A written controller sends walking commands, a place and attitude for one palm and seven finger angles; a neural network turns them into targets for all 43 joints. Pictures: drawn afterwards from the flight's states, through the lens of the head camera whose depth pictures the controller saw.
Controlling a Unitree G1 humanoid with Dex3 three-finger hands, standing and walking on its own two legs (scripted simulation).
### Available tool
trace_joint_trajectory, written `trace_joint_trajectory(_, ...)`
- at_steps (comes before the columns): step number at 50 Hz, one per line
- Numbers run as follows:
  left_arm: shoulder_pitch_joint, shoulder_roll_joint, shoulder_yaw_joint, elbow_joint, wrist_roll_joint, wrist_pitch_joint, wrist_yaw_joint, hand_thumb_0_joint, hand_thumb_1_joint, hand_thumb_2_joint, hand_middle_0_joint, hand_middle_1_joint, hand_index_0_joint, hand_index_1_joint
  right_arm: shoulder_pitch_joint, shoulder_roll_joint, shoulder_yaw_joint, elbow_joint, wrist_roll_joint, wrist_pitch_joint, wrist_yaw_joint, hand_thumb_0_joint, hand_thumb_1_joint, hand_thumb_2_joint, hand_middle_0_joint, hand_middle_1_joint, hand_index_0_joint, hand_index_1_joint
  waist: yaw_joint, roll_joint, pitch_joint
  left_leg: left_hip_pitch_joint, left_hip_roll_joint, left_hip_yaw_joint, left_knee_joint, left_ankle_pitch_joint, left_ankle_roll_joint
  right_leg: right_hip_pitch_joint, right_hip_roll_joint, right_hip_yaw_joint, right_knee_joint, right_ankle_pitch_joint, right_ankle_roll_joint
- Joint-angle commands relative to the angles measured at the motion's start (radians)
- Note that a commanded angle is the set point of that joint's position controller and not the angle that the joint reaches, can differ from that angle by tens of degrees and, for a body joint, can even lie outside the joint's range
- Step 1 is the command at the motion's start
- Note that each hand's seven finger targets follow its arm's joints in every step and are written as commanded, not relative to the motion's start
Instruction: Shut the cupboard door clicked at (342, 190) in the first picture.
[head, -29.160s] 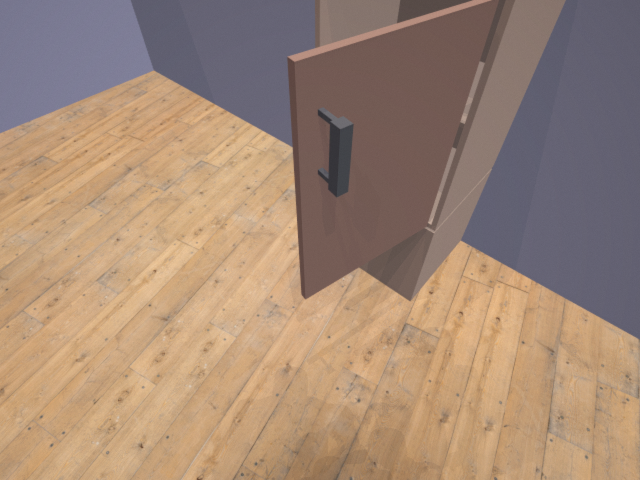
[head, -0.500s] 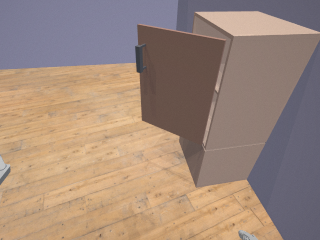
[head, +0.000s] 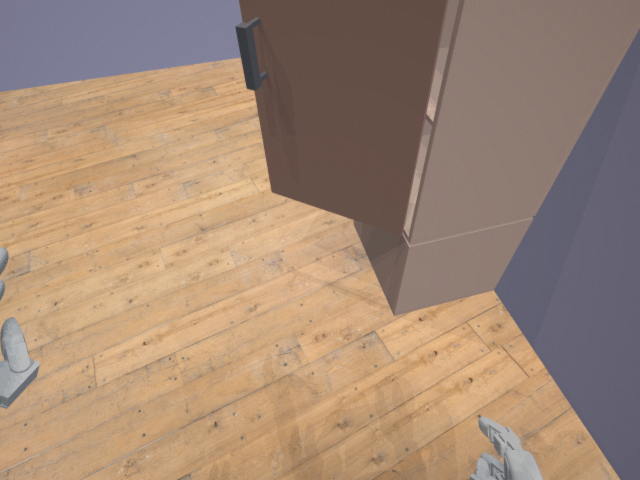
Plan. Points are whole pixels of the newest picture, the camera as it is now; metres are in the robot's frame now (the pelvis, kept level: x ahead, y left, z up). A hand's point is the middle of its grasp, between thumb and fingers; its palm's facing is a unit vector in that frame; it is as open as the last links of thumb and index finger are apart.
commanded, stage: stop stepping back and stand still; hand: left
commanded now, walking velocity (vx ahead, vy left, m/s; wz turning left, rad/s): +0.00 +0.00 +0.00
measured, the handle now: (254, 54) +0.92 +0.19 +0.11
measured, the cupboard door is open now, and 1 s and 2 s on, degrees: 48 48 48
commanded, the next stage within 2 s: let the arm hang, fingers relaxed in 0.02 s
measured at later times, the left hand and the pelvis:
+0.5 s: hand out of the picture -0.01 +0.16 -0.17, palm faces +0.06 -0.98 -0.19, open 7.1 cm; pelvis -0.05 -0.02 +0.00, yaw +5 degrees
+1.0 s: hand out of the picture -0.08 +0.17 -0.17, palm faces +0.11 -0.98 -0.17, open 7.4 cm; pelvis -0.05 +0.00 +0.01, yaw +4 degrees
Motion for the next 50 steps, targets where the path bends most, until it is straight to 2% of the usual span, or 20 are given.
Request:
trace_joint_trajectory(1,-0.132,0.221,0.133,-0.345,0.029,-0.092,0.054,0.0,0.9,0.9,-0.2,-0.3,-0.2,-0.3,-0.112,-0.076,-0.016,-0.162,-0.013,-0.068,-0.044,0.0,-0.9,-0.9,0.2,0.3,0.2,0.3,0.007,-0.236,-0.155,-0.086,-0.034,-0.014,0.03,-0.007,0.019,0.179,-0.264,0.233,-0.158,0.323,-0.104)
trace_joint_trajectory(2,-0.194,0.268,0.163,-0.413,0.032,-0.103,0.063,0.0,0.9,0.9,-0.2,-0.3,-0.2,-0.3,-0.131,-0.083,-0.012,-0.161,-0.018,-0.071,-0.054,0.0,-0.9,-0.9,0.2,0.3,0.2,0.3,0.007,-0.161,-0.151,-0.049,-0.034,-0.003,-0.055,0.039,0.019,0.157,-0.25,0.217,-0.146,0.293,-0.098)
trace_joint_trajectory(5,-0.153,0.242,0.161,-0.455,0.024,-0.128,0.077,0.0,0.9,0.9,-0.2,-0.3,-0.2,-0.3,-0.092,-0.092,-0.024,-0.149,-0.028,-0.081,-0.068,0.0,-0.9,-0.9,0.2,0.3,0.2,0.3,0.0,0.005,-0.138,0.139,-0.054,-0.005,-0.336,0.256,0.025,0.093,-0.168,0.168,-0.103,0.123,-0.033)
trace_joint_trajectory(6,-0.158,-0.009,-0.329,0.455,0.118,0.035,-0.1,0.0,0.9,0.9,-0.2,-0.3,-0.2,-0.3,-0.054,-0.313,-0.089,0.086,-0.053,-0.12,0.058,0.0,-0.9,-0.9,0.2,0.3,0.2,0.3,-0.055,0.089,-0.007,0.095,0.081,-0.176,-0.207,0.618,0.083,-0.123,-0.167,0.061,0.144,0.26,0.006)
trace_joint_trajectory(7,-0.112,-0.042,-0.306,0.471,0.089,0.122,-0.126,0.0,0.9,0.9,-0.2,-0.3,-0.2,-0.3,-0.035,-0.305,-0.089,0.048,-0.04,-0.059,0.048,0.0,-0.9,-0.9,0.2,0.3,0.2,0.3,-0.016,0.147,-0.053,0.048,0.168,-0.246,-0.29,0.756,0.134,-0.087,-0.092,0.093,0.173,0.03,0.033)
trace_joint_trajectory(8,-0.136,-0.049,-0.309,0.441,0.087,0.15,-0.132,0.0,0.9,0.9,-0.2,-0.3,-0.2,-0.3,-0.053,-0.3,-0.077,0.021,-0.04,-0.038,0.036,0.0,-0.9,-0.9,0.2,0.3,0.2,0.3,-0.016,0.186,-0.022,-0.022,0.207,-0.277,-0.33,0.728,0.168,-0.094,-0.056,0.099,0.246,-0.198,0.04)
trace_joint_trajectory(9,-0.207,-0.044,-0.302,0.46,0.085,0.15,-0.137,0.0,0.9,0.9,-0.2,-0.3,-0.2,-0.3,-0.044,-0.286,-0.067,0.019,-0.047,-0.03,0.036,0.0,-0.9,-0.9,0.2,0.3,0.2,0.3,-0.026,0.233,-0.032,-0.057,0.207,-0.327,-0.379,0.699,0.18,-0.129,-0.023,0.112,0.361,-0.294,0.044)
trace_joint_trajectory(10,-0.259,-0.031,-0.309,0.51,0.085,0.148,-0.138,0.0,0.9,0.9,-0.2,-0.3,-0.2,-0.3,-0.035,-0.276,-0.062,0.019,-0.057,-0.026,0.033,0.0,-0.9,-0.9,0.2,0.3,0.2,0.3,-0.034,0.17,-0.024,-0.06,0.21,-0.352,-0.403,0.671,0.192,-0.135,-0.009,0.154,0.441,-0.296,0.044)
trace_joint_trajectory(12,-0.301,-0.019,-0.33,0.632,0.084,0.138,-0.14,0.0,0.9,0.9,-0.2,-0.3,-0.2,-0.3,-0.057,-0.269,-0.051,0.016,-0.07,-0.01,0.029,0.0,-0.9,-0.9,0.2,0.3,0.2,0.3,-0.006,-0.019,-0.035,0.009,0.189,-0.312,-0.356,0.758,0.2,-0.125,-0.014,0.165,0.393,-0.241,0.039)
trace_joint_trajectory(14,-0.308,-0.031,-0.343,0.764,0.08,0.135,-0.142,0.0,0.9,0.9,-0.2,-0.3,-0.2,-0.3,-0.067,-0.268,-0.05,0.027,-0.064,0.012,0.027,0.0,-0.9,-0.9,0.2,0.3,0.2,0.3,0.009,-0.051,-0.087,0.09,0.158,-0.253,-0.317,0.795,0.187,-0.056,-0.005,0.117,0.222,-0.152,0.049)
trace_joint_trajectory(16,-0.278,-0.016,-0.35,0.89,0.077,0.129,-0.138,0.0,0.9,0.9,-0.2,-0.3,-0.2,-0.3,-0.072,-0.244,-0.041,0.05,-0.047,0.03,0.03,0.0,-0.9,-0.9,0.2,0.3,0.2,0.3,0.031,-0.04,-0.144,0.078,0.101,-0.197,-0.274,0.657,0.131,0.11,-0.011,0.122,-0.007,0.062,0.049)
trace_joint_trajectory(17,-0.27,0.013,-0.351,0.933,0.078,0.122,-0.135,0.0,0.9,0.9,-0.2,-0.3,-0.2,-0.3,-0.06,-0.207,-0.033,0.056,-0.039,0.035,0.033,0.0,-0.9,-0.9,0.2,0.3,0.2,0.3,0.026,-0.067,-0.168,0.027,0.044,-0.162,-0.242,0.517,0.086,0.187,-0.06,0.21,-0.072,0.171,0.03)
trace_joint_trajectory(18,-0.271,0.018,-0.357,0.984,0.082,0.119,-0.132,0.0,0.9,0.9,-0.2,-0.3,-0.2,-0.3,-0.047,-0.145,-0.021,0.072,-0.036,0.042,0.038,0.0,-0.9,-0.9,0.2,0.3,0.2,0.3,0.008,-0.124,-0.164,-0.024,-0.03,-0.09,-0.207,0.299,0.037,0.183,-0.181,0.333,-0.113,0.211,-0.012)
trace_joint_trajectory(19,-0.305,0.037,-0.365,1.022,0.08,0.117,-0.136,0.0,0.9,0.9,-0.2,-0.3,-0.2,-0.3,-0.026,-0.119,-0.011,0.091,-0.036,0.052,0.043,0.0,-0.9,-0.9,0.2,0.3,0.2,0.3,-0.018,-0.116,-0.133,0.021,-0.072,-0.056,-0.194,0.132,0.017,0.076,-0.272,0.385,-0.173,0.158,-0.067)
trace_joint_trajectory(21,-0.382,0.007,-0.374,1.088,0.078,0.113,-0.134,0.0,0.9,0.9,-0.2,-0.3,-0.2,-0.3,-0.028,-0.116,-0.012,0.145,-0.049,0.069,0.037,0.0,-0.9,-0.9,0.2,0.3,0.2,0.3,-0.033,-0.142,-0.106,0.116,-0.068,-0.066,-0.18,0.164,0.016,-0.025,-0.225,0.37,-0.21,0.067,-0.086)
trace_joint_trajectory(24,-0.368,-0.056,-0.377,1.182,0.071,0.111,-0.13,0.0,0.9,0.9,-0.2,-0.3,-0.2,-0.3,0.0,-0.101,-0.012,0.218,-0.048,0.066,0.032,0.0,-0.9,-0.9,0.2,0.3,0.2,0.3,-0.03,-0.041,-0.085,0.177,-0.035,-0.098,-0.266,0.323,0.026,-0.028,-0.146,0.27,-0.185,0.072,-0.034)
trace_joint_trajectory(26,-0.346,-0.068,-0.384,1.238,0.069,0.12,-0.127,0.0,0.9,0.9,-0.2,-0.3,-0.2,-0.3,0.004,-0.101,-0.011,0.259,-0.047,0.073,0.03,0.0,-0.9,-0.9,0.2,0.3,0.2,0.3,-0.021,-0.01,-0.051,0.156,-0.013,-0.116,-0.313,0.223,0.028,-0.034,-0.124,0.256,-0.237,-0.117,-0.019)
trace_joint_trajectory(31,-0.316,-0.081,-0.379,1.343,0.071,0.138,-0.127,0.0,0.9,0.9,-0.2,-0.3,-0.2,-0.3,0.069,-0.084,-0.018,0.347,-0.05,0.088,0.024,0.0,-0.9,-0.9,0.2,0.3,0.2,0.3,-0.014,-0.068,0.094,0.086,-0.016,-0.127,-0.375,0.072,0.037,-0.102,-0.1,0.247,-0.297,-0.315,-0.01)
trace_joint_trajectory(36,-0.274,-0.108,-0.376,1.404,0.07,0.138,-0.125,0.0,0.9,0.9,-0.2,-0.3,-0.2,-0.3,0.133,-0.062,-0.019,0.4,-0.051,0.078,0.018,0.0,-0.9,-0.9,0.2,0.3,0.2,0.3,-0.008,-0.101,0.078,0.074,-0.01,-0.136,-0.405,0.077,0.047,-0.075,-0.088,0.224,-0.274,-0.282,-0.004)
trace_joint_trajectory(50,-0.204,-0.154,-0.374,1.481,0.072,0.127,-0.118,0.0,0.9,0.9,-0.2,-0.3,-0.2,-0.3,0.15,-0.042,-0.019,0.45,-0.044,0.051,0.008,0.0,-0.9,-0.9,0.2,0.3,0.2,0.3,0.017,-0.025,0.067,0.027,0.014,-0.173,-0.513,0.055,0.058,0.04,-0.068,0.182,-0.197,-0.076,0.009)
